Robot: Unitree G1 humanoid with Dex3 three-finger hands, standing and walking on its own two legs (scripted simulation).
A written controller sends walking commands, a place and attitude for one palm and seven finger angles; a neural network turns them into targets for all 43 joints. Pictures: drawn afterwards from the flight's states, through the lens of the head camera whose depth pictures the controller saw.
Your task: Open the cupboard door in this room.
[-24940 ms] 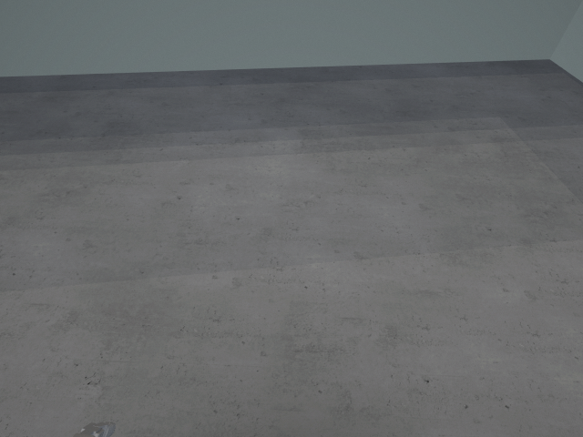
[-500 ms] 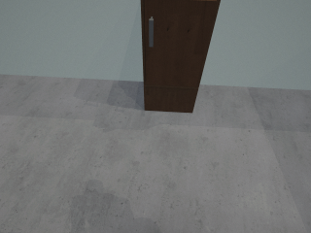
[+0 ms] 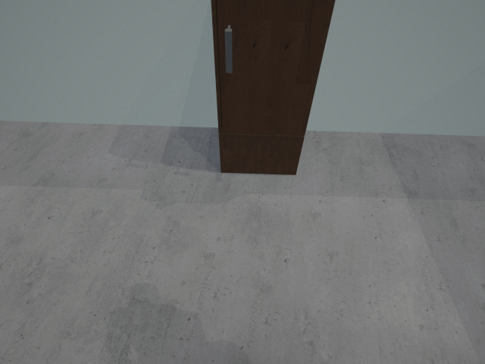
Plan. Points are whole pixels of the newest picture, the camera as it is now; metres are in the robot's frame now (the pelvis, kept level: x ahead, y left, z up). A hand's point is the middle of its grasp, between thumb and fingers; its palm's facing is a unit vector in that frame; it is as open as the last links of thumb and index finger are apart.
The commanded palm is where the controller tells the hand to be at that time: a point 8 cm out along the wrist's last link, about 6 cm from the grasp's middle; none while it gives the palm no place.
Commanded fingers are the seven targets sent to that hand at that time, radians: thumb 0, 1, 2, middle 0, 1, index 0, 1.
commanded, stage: walk to a spot facing it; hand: left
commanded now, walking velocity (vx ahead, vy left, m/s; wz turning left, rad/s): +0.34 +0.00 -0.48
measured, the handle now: (229, 49) +1.17 +0.13 -0.03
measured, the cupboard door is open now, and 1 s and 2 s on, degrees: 0 0 0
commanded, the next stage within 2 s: turn to face it in 0.64 s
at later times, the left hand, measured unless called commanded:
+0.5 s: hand out of the picture +0.10 +0.10 -0.16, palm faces -0.07 -0.98 -0.19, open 7.3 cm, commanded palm none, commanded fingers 0.00 0.90 0.90 -0.20 -0.30 -0.20 -0.30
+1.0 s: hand (206, 243) +0.42 +0.12 -0.18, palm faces -0.14 -0.97 -0.19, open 7.3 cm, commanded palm none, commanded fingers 0.00 0.90 0.90 -0.20 -0.30 -0.20 -0.30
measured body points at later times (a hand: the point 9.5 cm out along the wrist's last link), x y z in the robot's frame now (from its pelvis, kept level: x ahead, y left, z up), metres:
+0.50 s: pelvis +0.12 -0.07 +0.00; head +0.15 -0.09 +0.45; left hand +0.11 +0.15 -0.14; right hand +0.17 -0.32 -0.16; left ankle +0.18 +0.09 -0.66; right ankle +0.06 -0.12 -0.74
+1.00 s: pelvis +0.33 -0.05 +0.00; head +0.38 -0.05 +0.44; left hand +0.43 +0.17 -0.16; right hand +0.32 -0.30 -0.15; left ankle +0.37 +0.02 -0.74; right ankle +0.31 -0.19 -0.68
